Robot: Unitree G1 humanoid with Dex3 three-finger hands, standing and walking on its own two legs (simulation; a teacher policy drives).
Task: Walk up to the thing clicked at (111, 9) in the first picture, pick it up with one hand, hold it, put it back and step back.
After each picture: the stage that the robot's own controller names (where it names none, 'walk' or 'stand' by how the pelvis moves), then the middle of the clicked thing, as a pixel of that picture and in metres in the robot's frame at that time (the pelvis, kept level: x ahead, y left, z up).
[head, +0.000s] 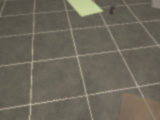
stand; (112, 10) +2.18 -0.44 -0.72
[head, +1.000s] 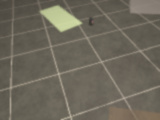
walk; (91, 21) +2.09 +0.02 -0.70
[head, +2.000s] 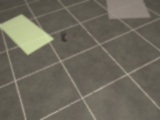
walk; (64, 36) +1.49 +0.31 -0.72
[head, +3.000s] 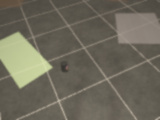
walk; (64, 66) +1.03 +0.27 -0.72
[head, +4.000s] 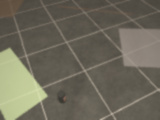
walk; (61, 97) +0.68 +0.24 -0.71
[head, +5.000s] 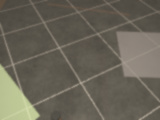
walk; (56, 118) +0.44 +0.21 -0.69
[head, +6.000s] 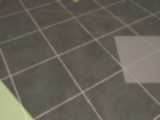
stand; out of the picture +0.36 +0.16 -0.71
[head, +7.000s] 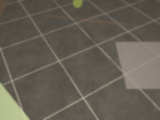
stand; out of the picture +0.35 +0.17 -0.72
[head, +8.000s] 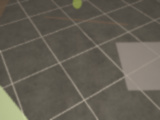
stand; out of the picture +0.32 +0.16 -0.73
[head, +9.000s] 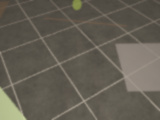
stand; out of the picture +0.32 +0.16 -0.73
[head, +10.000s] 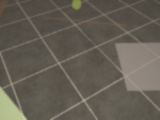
stand; out of the picture +0.32 +0.16 -0.73
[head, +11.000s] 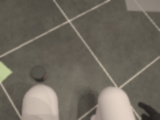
go down; (39, 74) +0.41 +0.19 -0.37
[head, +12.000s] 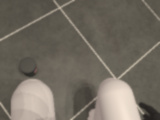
go down; (29, 67) +0.40 +0.21 -0.30
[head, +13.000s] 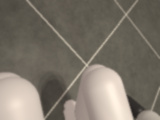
close in; out of the picture +0.39 +0.24 -0.22
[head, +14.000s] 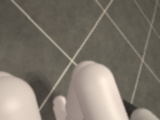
close; out of the picture +0.39 +0.24 -0.22
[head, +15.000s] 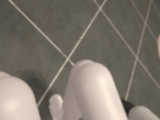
lift; out of the picture +0.38 +0.24 -0.23
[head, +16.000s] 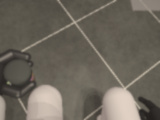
lift; (21, 77) +0.32 +0.21 -0.04
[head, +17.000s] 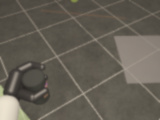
lift; (37, 87) +0.32 +0.16 +0.04
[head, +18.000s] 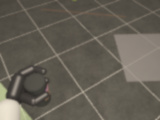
hold; (38, 90) +0.32 +0.17 +0.02
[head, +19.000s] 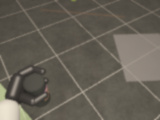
hold; (38, 91) +0.32 +0.17 +0.02
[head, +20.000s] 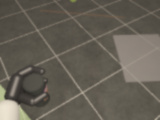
crouch; (37, 91) +0.32 +0.17 +0.02
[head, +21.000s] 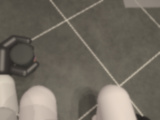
crouch; (25, 60) +0.41 +0.19 -0.08
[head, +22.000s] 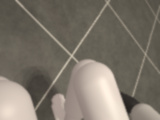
lower; out of the picture +0.40 +0.28 -0.22
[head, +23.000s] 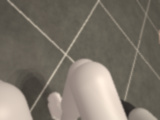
lower; out of the picture +0.41 +0.27 -0.22
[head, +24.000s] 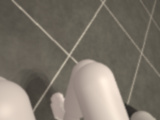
lower; out of the picture +0.41 +0.27 -0.22
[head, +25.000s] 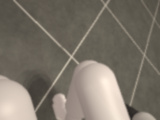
lower; out of the picture +0.40 +0.26 -0.21
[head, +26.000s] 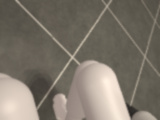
loosen; out of the picture +0.39 +0.26 -0.22
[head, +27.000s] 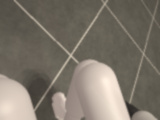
withdraw; out of the picture +0.40 +0.26 -0.23
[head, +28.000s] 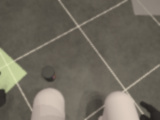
walk; (49, 74) +0.43 +0.19 -0.41
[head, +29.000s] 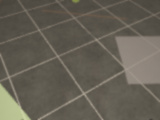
stand; out of the picture +0.35 +0.15 -0.66
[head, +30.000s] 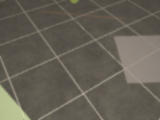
stand; out of the picture +0.36 +0.16 -0.67
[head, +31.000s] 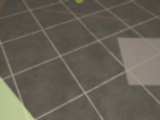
stand; out of the picture +0.36 +0.16 -0.69
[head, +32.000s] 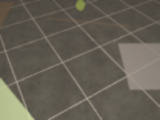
stand; out of the picture +0.37 +0.15 -0.72
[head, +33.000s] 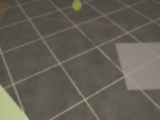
stand; out of the picture +0.35 +0.17 -0.73
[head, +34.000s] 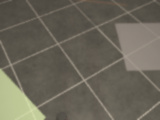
walk; (62, 118) +0.39 +0.14 -0.70
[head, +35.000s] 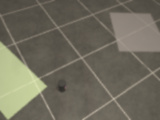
walk; (62, 86) +0.66 +0.14 -0.71
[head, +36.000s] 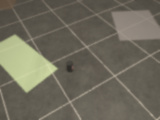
stand; (69, 66) +1.01 +0.22 -0.71
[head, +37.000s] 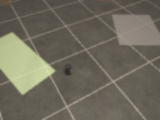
stand; (68, 69) +0.96 +0.15 -0.72
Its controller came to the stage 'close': yes
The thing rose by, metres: 0.72
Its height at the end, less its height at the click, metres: +0.00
